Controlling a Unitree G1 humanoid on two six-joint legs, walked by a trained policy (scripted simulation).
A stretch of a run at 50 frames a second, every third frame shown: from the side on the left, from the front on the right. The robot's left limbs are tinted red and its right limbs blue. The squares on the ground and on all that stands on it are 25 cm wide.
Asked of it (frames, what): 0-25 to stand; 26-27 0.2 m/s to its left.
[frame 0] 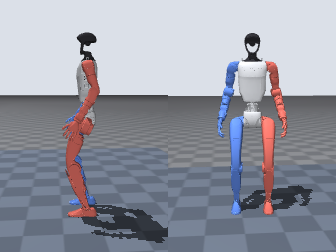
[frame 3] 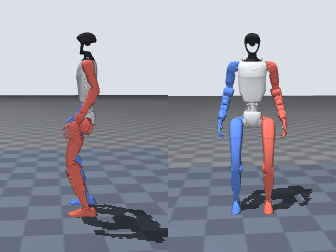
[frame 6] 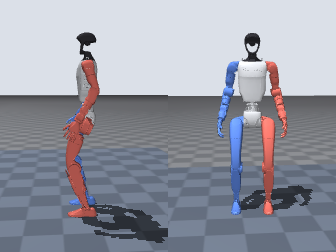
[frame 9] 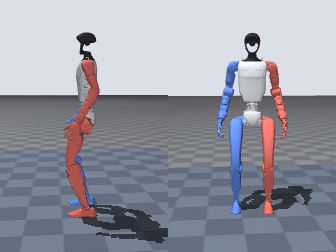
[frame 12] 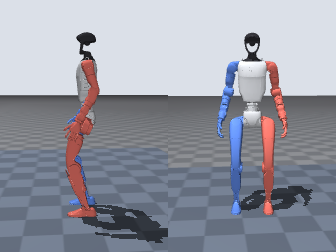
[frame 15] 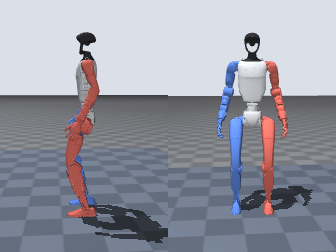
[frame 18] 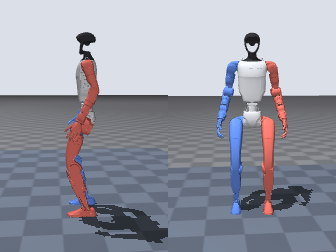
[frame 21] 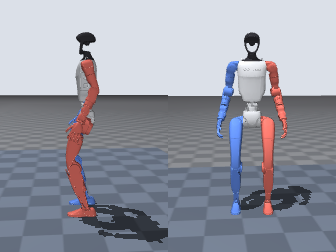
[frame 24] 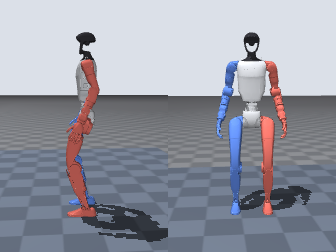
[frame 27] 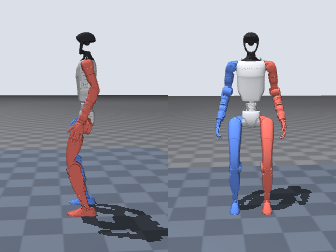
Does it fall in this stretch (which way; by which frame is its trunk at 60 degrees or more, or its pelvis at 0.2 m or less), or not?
no
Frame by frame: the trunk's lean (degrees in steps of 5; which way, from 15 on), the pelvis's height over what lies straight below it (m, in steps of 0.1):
0: 0, 0.8
3: 0, 0.8
6: 0, 0.8
9: 0, 0.8
12: 0, 0.8
15: 0, 0.8
18: 0, 0.8
21: 0, 0.8
24: 0, 0.8
27: 0, 0.8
